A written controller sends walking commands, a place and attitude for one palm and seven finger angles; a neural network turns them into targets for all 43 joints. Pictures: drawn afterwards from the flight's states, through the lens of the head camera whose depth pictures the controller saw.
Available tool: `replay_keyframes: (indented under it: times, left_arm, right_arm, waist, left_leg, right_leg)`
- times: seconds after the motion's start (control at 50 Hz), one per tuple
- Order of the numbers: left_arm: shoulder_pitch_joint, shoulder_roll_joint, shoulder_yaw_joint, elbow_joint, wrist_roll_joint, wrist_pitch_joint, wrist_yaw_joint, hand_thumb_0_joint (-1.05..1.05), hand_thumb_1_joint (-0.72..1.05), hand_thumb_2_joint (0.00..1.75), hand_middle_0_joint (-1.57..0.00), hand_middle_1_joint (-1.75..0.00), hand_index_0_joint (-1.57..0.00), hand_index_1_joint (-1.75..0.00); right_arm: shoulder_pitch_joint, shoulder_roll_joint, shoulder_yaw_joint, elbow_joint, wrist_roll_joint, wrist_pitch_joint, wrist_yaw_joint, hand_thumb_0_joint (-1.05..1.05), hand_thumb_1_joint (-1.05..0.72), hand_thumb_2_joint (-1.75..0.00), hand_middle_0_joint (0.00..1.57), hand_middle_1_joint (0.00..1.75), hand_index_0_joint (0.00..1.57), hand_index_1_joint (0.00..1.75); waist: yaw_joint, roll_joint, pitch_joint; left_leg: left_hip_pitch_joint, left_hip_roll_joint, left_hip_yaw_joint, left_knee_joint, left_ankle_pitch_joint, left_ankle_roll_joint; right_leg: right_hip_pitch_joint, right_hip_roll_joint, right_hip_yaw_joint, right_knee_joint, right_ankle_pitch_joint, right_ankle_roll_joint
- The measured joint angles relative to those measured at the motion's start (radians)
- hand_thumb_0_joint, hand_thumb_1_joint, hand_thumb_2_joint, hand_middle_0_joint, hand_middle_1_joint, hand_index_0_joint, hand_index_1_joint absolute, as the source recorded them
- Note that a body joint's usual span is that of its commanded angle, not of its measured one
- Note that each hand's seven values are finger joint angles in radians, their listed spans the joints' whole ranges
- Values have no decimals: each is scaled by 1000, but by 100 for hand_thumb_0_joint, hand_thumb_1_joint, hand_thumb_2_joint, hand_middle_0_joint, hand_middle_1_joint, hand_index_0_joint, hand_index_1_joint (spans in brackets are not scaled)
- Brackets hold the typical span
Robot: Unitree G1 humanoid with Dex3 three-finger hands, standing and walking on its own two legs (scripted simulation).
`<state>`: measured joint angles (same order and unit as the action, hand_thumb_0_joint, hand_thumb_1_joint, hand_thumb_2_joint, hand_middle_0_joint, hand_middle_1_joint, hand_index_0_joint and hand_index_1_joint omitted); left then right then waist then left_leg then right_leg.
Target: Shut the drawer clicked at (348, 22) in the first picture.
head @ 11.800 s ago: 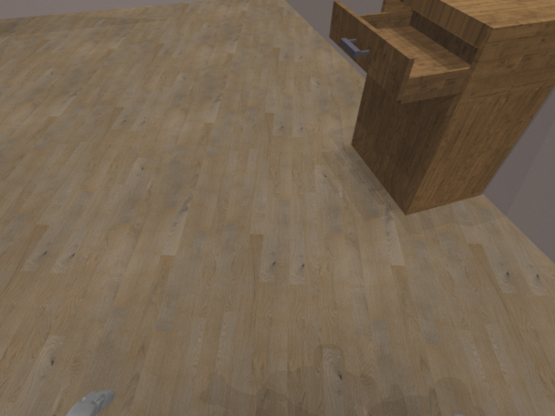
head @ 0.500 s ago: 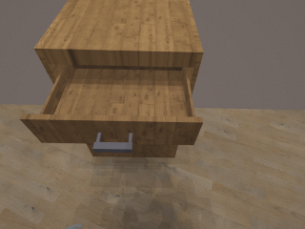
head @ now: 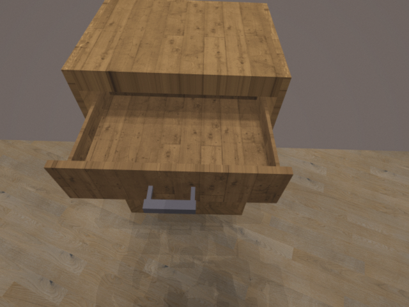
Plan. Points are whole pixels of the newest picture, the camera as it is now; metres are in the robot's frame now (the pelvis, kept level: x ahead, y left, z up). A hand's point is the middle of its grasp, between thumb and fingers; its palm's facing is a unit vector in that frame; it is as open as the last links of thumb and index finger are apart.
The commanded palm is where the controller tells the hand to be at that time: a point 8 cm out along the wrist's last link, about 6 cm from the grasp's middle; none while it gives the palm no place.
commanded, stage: come to a stop and stand still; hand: left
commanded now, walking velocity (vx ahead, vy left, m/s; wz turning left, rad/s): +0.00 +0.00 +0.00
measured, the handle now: (170, 198) +0.34 +0.11 -0.05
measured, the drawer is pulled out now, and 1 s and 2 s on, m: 0.25 0.25 0.25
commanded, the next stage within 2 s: look again from close up in 0.36 s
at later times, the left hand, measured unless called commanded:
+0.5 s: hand out of the picture +0.03 +0.16 -0.17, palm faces +0.03 -0.97 -0.22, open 7.4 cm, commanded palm none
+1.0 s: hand out of the picture +0.03 +0.14 -0.17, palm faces +0.04 -0.97 -0.23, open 7.4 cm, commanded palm none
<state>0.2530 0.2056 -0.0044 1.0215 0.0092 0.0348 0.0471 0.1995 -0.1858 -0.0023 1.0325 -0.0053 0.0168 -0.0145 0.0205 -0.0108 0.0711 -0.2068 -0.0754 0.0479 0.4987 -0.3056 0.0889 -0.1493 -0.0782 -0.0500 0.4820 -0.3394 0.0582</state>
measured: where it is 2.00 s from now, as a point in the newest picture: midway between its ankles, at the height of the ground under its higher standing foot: outside the picture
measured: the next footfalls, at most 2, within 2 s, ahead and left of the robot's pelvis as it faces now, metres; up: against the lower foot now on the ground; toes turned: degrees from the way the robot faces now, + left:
none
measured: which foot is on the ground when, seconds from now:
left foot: down 0.00-1.00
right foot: down 0.00-1.00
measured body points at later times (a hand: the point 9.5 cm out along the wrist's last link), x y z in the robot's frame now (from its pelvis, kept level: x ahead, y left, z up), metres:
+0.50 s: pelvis +0.01 -0.02 +0.00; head +0.04 -0.02 +0.45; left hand +0.03 +0.21 -0.16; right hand +0.05 -0.25 -0.15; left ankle -0.03 +0.06 -0.73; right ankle -0.06 -0.15 -0.73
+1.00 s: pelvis +0.01 -0.04 +0.00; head +0.05 -0.04 +0.45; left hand +0.03 +0.19 -0.15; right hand +0.04 -0.27 -0.16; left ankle -0.03 +0.06 -0.73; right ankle -0.06 -0.15 -0.73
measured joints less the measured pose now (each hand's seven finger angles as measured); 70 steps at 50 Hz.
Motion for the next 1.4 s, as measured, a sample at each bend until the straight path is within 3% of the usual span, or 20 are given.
replay_keyframes:
  times: [1.06,1.08,1.1,1.12,1.16,1.22,1.28,1.34,1.4]
  left_arm:
    - [-10,-37,6,31,4,-30,7,0,91,90,-20,-30,-20,-30]
    - [42,-44,26,-124,-33,24,6,1,91,90,-20,-30,-20,-30]
    - [104,-48,38,-311,-56,31,13,1,91,90,-20,-30,-20,-30]
    - [151,-46,37,-469,-71,4,34,1,91,90,-21,-30,-21,-31]
    - [193,-45,33,-691,-101,-37,72,2,91,90,-22,-32,-22,-32]
    - [152,-56,68,-865,-128,-135,36,1,91,90,-25,-35,-24,-35]
    - [115,-68,114,-913,-164,-309,-60,1,91,90,-29,-39,-28,-40]
    - [142,-79,134,-911,-212,-483,-219,0,91,90,-33,-45,-33,-45]
    - [204,-83,147,-883,-245,-558,-329,0,91,90,-39,-51,-39,-51]
  right_arm:
    - [7,15,-12,72,7,-5,-10,0,-91,-90,20,30,20,30]
    - [25,11,-9,29,16,-20,-10,0,-91,-90,20,30,20,30]
    - [50,8,-3,-15,20,-71,-23,1,-91,-90,20,30,20,30]
    - [68,6,-2,-44,21,-133,-35,1,-91,-90,20,30,20,30]
    - [85,-1,-12,-93,31,-212,-39,1,-91,-90,20,30,20,30]
    - [69,-14,-35,-184,19,-251,-23,1,-91,-90,20,30,20,30]
    - [1,-24,-40,-264,6,-250,-3,1,-90,-90,20,30,20,30]
    - [-54,-31,-52,-341,6,-248,20,1,-90,-90,20,30,20,30]
    - [-85,-53,-66,-417,16,-237,19,1,-90,-90,20,30,20,30]
  waist:
    - [-6,6,-8]
    - [-4,8,-13]
    - [7,7,-14]
    - [12,2,-24]
    - [-5,5,-61]
    - [-34,23,-119]
    - [-42,27,-164]
    - [-35,0,-193]
    - [-17,-27,-202]
  left_leg:
    - [28,49,-28,-13,-2,-66]
    - [14,53,-27,-4,-6,-67]
    - [22,53,-18,-23,-7,-66]
    - [26,48,-10,-41,2,-67]
    - [15,31,-14,-57,23,-68]
    - [-85,27,-34,31,4,-74]
    - [-226,55,-23,164,-42,-86]
    - [-351,77,-18,283,-56,-103]
    - [-456,86,-23,389,-111,-114]
  right_leg:
    - [36,50,-26,-20,-16,-58]
    - [20,54,-24,-12,-14,-60]
    - [-3,53,-16,19,-12,-67]
    - [-30,46,-10,61,-10,-74]
    - [-78,29,-7,132,-13,-78]
    - [-127,27,-14,144,-52,-76]
    - [-251,52,-4,224,-90,-81]
    - [-390,70,4,353,-113,-95]
    - [-495,76,-2,461,-153,-114]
